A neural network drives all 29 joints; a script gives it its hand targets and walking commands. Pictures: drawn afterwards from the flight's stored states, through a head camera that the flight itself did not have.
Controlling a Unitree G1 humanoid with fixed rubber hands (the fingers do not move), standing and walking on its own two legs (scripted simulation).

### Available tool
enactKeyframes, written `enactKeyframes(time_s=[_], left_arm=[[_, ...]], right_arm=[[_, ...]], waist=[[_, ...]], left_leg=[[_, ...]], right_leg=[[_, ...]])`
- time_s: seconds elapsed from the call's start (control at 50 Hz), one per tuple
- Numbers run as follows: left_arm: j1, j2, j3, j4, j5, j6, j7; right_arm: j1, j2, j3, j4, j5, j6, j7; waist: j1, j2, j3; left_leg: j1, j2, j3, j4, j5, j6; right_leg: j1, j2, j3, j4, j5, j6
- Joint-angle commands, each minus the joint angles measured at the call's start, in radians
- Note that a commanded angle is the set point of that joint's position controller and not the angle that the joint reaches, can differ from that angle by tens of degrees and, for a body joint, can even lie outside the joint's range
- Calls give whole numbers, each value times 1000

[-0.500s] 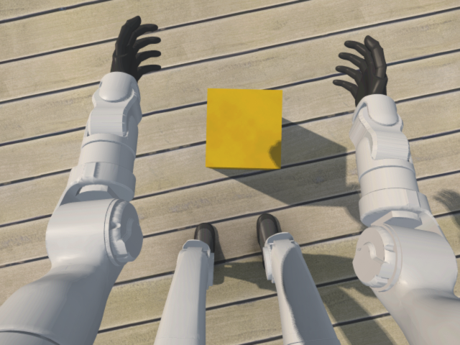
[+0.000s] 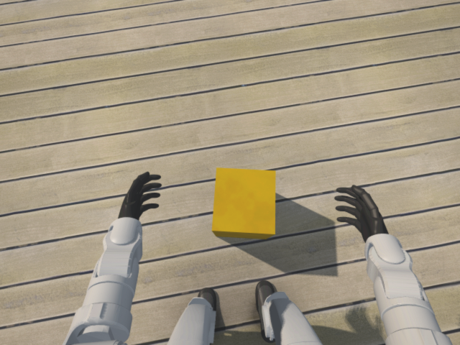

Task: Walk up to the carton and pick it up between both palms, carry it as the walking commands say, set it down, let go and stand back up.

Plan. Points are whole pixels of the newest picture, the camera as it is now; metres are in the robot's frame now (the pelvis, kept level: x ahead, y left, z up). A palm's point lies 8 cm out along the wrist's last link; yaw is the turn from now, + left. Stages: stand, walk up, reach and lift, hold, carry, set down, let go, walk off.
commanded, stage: let go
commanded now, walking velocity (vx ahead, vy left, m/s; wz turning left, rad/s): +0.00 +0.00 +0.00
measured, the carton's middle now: (243, 206) +0.43 -0.03 -0.61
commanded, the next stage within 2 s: stand in 0.86 s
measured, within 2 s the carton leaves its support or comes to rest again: neither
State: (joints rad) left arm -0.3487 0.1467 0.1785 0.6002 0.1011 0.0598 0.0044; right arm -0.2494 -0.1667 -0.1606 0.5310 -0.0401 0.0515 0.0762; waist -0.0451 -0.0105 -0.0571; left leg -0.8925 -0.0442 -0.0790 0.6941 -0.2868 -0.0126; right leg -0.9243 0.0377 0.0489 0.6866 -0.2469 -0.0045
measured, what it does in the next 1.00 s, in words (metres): stands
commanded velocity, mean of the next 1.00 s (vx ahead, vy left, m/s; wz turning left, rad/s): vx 0.00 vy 0.00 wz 0.00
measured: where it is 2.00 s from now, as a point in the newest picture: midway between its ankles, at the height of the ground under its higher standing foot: (236, 325)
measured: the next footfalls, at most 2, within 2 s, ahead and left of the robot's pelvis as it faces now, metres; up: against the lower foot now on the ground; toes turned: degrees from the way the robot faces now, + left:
none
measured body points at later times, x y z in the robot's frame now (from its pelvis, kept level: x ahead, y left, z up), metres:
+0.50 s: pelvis +0.03 +0.01 +0.04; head +0.06 +0.01 +0.49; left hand +0.21 +0.24 -0.04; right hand +0.20 -0.22 -0.04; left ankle +0.00 +0.12 -0.70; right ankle +0.02 -0.11 -0.70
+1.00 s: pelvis +0.03 +0.01 +0.03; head +0.02 +0.00 +0.48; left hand +0.18 +0.27 -0.05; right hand +0.19 -0.26 -0.05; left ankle +0.00 +0.12 -0.70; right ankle +0.02 -0.11 -0.70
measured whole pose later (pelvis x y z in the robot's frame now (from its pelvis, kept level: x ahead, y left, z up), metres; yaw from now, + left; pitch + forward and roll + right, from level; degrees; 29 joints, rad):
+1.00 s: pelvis +0.03 +0.01 +0.03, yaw -1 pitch -3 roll +0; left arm 0.21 0.25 0.07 0.64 0.02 0.03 0.01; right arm 0.20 -0.27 -0.05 0.58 -0.01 0.05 0.00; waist 0.00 0.02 0.02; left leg -0.14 -0.02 -0.06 0.53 -0.34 0.01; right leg -0.17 0.04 0.05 0.52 -0.30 -0.01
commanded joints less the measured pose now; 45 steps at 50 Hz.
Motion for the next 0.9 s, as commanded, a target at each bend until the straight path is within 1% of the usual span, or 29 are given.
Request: enactKeyframes(time_s=[0.0,0.14,0.22,0.28,0.36,0.44,0.52,0.62,0.72,0.84,0.86,0.88], left_arm=[[62,75,-4,-90,-16,-39,-10],[298,108,-46,-158,-53,-78,-27],[417,113,-70,-198,-61,-75,-38],[476,120,-88,-227,-72,-61,-48],[508,126,-104,-250,-86,-31,-60],[517,134,-110,-261,-91,6,-68],[526,137,-107,-267,-90,35,-71],[535,138,-104,-271,-92,54,-72],[550,143,-101,-249,-89,45,-58],[545,148,-113,-225,-85,29,-41],[533,255,-65,-82,-81,-4,-5],[549,268,-61,-72,-86,-21,9]], right_arm=[[95,-75,13,-93,14,-37,-1],[293,-91,63,-157,34,-64,-14],[385,-102,80,-171,43,-61,-14],[423,-119,88,-184,51,-47,-11],[441,-139,94,-191,57,-18,-8],[441,-154,97,-194,47,17,-6],[442,-158,96,-202,35,48,-5],[449,-148,93,-216,21,79,-9],[436,-129,103,-226,18,118,-25],[413,-126,123,-218,16,156,-58],[392,-263,63,-87,44,67,-76],[407,-251,64,-78,39,24,-80]], waist=[[5,6,-489],[17,11,-321],[25,19,-183],[27,24,-93],[32,30,10],[39,23,81],[42,22,114],[41,24,117],[48,23,85],[48,21,83],[60,55,90],[50,53,83]], left_leg=[[308,-7,45,-77,248,-8],[512,-2,49,-193,266,-1],[620,8,52,-264,272,-8],[669,14,52,-304,244,-11],[704,21,57,-342,193,-13],[723,22,59,-349,168,-9],[740,22,60,-346,179,-7],[773,14,57,-330,237,-2],[803,12,56,-303,289,3],[803,13,54,-275,284,4],[701,57,42,-242,193,-4],[716,56,22,-240,167,1]], right_leg=[[524,-20,-11,-54,379,33],[681,-18,-12,-164,345,25],[751,-9,-20,-235,302,24],[794,-5,-27,-269,246,25],[835,-2,-39,-293,177,23],[859,3,-47,-298,145,20],[882,9,-48,-296,156,15],[896,17,-44,-288,205,11],[893,20,-33,-264,232,11],[856,17,-23,-234,212,14],[745,-41,-14,-234,172,22],[744,-47,6,-238,160,15]])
